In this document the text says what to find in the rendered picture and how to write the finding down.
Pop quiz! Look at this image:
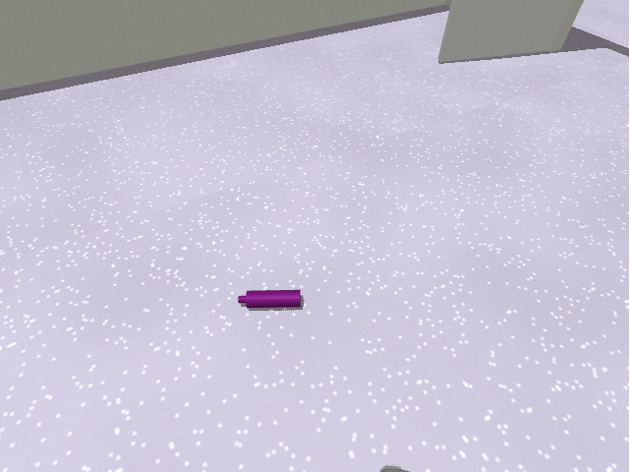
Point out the bottle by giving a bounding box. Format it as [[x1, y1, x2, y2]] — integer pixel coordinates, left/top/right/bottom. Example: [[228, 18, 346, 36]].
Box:
[[238, 290, 301, 308]]

